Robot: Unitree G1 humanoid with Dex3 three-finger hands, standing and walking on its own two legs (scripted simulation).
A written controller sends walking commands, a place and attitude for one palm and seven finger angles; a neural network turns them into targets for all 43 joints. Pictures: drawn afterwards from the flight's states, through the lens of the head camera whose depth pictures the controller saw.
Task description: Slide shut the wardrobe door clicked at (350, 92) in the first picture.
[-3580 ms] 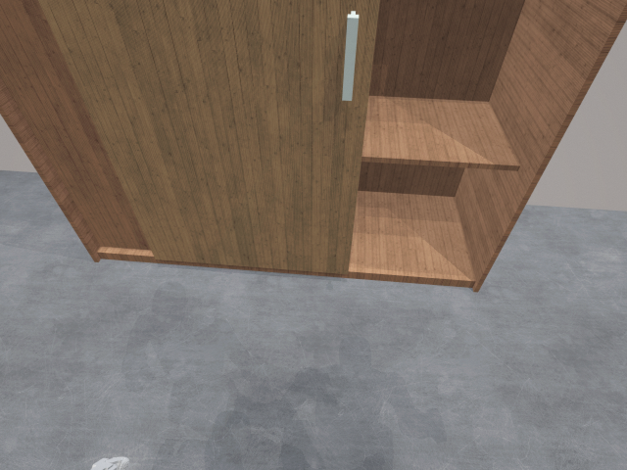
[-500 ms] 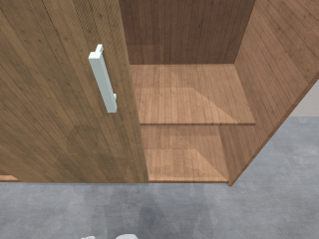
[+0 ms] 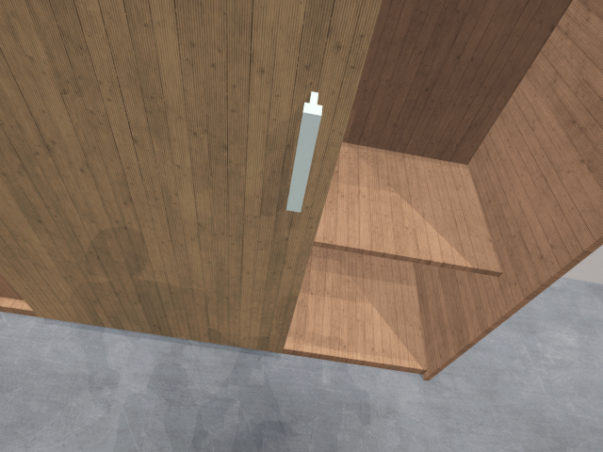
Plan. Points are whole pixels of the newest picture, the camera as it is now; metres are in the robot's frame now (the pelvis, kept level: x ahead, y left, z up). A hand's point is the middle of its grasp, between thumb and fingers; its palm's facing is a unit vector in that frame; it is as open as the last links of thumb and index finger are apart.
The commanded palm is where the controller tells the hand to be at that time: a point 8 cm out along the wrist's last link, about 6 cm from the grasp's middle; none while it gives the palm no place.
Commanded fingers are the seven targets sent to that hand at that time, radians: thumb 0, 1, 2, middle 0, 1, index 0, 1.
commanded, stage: come to a stop and stand still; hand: left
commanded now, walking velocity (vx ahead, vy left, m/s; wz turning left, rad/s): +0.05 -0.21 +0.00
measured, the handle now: (303, 155) +0.50 +0.06 +0.12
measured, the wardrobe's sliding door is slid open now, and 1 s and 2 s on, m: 0.50 0.50 0.50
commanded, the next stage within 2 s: look again from close up in 1.74 s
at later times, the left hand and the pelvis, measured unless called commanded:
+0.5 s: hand out of the picture +0.02 +0.13 -0.17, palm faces -0.02 -0.97 -0.24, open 7.3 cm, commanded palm none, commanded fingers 0.00 0.90 0.90 -0.20 -0.30 -0.20 -0.30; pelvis -0.02 -0.05 +0.00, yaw -1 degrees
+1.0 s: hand out of the picture -0.06 +0.05 -0.18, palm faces +0.08 -0.99 -0.14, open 7.3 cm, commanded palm none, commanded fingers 0.00 0.90 0.90 -0.20 -0.30 -0.20 -0.30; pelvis +0.00 -0.09 +0.00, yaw +0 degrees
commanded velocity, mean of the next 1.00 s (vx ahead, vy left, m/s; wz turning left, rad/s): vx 0.00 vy -0.02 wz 0.00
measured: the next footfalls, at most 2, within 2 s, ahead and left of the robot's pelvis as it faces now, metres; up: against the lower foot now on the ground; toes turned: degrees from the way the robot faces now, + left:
right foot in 0.44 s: -0.01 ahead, -0.16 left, +0.00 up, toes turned -3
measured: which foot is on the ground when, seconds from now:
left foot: down 0.00-1.00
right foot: up 0.00-0.42, down 0.44-1.00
